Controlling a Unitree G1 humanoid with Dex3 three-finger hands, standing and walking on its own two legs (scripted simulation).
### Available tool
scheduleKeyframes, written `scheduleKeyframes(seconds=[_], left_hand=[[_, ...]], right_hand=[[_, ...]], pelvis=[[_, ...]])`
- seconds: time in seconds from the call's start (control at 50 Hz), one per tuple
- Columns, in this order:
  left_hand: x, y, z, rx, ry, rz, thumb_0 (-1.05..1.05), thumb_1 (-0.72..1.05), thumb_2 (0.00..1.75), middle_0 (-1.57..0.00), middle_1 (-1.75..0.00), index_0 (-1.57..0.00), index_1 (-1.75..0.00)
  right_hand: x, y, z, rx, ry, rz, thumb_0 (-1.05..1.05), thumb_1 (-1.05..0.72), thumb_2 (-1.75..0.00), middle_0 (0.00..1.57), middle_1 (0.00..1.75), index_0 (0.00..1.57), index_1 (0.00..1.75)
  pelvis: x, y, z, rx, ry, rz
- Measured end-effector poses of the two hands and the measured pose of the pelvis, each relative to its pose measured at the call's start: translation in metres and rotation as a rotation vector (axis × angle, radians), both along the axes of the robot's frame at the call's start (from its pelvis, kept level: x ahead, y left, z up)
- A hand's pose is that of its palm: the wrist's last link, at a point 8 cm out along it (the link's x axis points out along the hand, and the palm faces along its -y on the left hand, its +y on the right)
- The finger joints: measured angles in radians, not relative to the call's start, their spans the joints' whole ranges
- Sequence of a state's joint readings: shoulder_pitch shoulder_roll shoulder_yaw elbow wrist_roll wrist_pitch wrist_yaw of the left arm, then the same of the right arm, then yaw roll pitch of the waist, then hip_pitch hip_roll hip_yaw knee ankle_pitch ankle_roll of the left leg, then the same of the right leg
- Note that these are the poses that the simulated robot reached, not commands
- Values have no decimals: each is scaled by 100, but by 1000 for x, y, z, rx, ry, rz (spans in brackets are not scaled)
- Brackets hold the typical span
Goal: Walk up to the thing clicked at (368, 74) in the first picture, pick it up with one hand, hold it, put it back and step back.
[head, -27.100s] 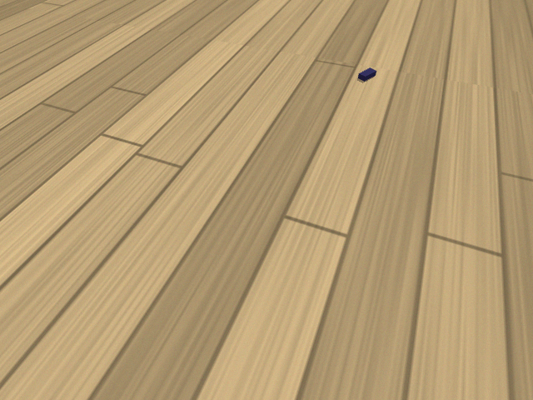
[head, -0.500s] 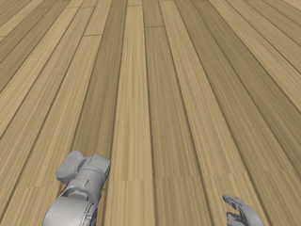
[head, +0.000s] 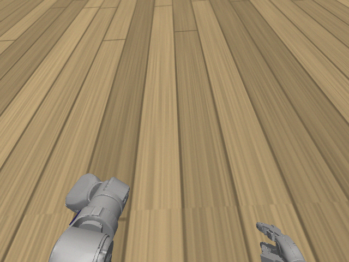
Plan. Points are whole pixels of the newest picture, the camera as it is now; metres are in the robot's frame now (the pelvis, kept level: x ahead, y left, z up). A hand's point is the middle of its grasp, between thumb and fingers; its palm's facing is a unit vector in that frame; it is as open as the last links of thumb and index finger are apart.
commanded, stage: crouch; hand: left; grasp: from above
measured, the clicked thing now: (97, 209) +0.29 +0.23 -0.08
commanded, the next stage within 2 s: lower in 2.00 s
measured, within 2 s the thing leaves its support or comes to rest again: neither
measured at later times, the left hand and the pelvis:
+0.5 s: hand (108, 219) +0.28 +0.21 -0.13, palm faces -0.28 -0.38 -0.88, open 9.3 cm; pelvis -0.01 -0.01 -0.03, yaw -1 degrees
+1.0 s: hand (128, 226) +0.34 +0.21 -0.37, palm faces -0.12 -0.41 -0.90, open 9.1 cm; pelvis -0.09 +0.01 -0.24, yaw -2 degrees
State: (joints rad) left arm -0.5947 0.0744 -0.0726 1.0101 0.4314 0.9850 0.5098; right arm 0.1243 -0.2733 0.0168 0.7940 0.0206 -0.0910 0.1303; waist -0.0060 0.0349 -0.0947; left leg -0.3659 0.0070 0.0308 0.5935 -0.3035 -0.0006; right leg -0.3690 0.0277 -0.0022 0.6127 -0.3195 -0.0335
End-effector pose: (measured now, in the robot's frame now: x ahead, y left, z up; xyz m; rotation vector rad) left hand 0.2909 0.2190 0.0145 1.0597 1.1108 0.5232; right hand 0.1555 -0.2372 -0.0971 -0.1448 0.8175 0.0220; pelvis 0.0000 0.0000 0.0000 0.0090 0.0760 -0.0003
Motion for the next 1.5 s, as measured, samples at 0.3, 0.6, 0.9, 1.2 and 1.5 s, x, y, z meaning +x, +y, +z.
scheduleKeyframes(seconds=[0.3,0.6,0.9,1.2,1.5], left_hand=[[9,-7,-6,22,31,-16,-1,11,52,-68,-60,-69,-62],[-1,6,-132,124,74,-43,-1,12,47,-69,-61,-70,-62],[33,2,-285,19,-57,-12,0,12,46,-74,-50,-75,-51],[61,14,-417,13,-45,-57,0,17,38,-81,-32,-83,-33],[84,-5,-472,-17,-40,-2,0,16,37,-85,-26,-86,-27]], right_hand=[[-1,-14,-2,-12,15,-36,1,-86,-89,20,30,20,30],[-85,-38,-77,-124,244,-10,1,-86,-88,20,30,20,30],[-170,-26,-228,-134,478,-10,1,-88,-89,20,30,20,30],[-235,-24,-333,-121,638,-89,1,-90,-90,20,30,20,30],[-235,-28,-396,-55,663,-40,0,-90,-90,20,30,20,30]], pelvis=[[6,-5,-2,-1,36,-7],[-31,-8,-69,-4,268,-11],[-78,5,-203,-35,492,-10],[-93,8,-314,-49,604,-25],[-90,4,-370,-31,619,-32]])
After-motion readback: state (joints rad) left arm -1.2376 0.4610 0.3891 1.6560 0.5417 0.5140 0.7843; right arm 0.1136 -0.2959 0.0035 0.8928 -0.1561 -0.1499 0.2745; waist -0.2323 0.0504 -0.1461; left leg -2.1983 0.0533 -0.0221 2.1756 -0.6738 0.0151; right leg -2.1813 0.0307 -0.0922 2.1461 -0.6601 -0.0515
